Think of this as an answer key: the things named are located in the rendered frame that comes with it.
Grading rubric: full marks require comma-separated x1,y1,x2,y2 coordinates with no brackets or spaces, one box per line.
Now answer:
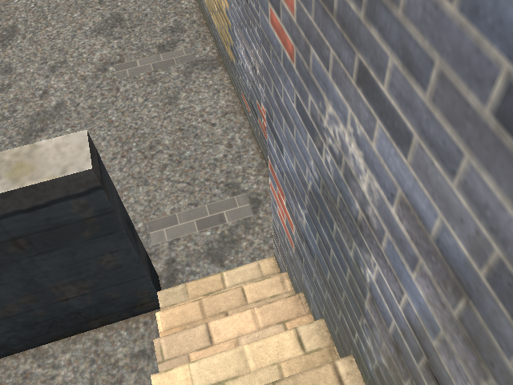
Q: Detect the stairs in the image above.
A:
151,256,366,385

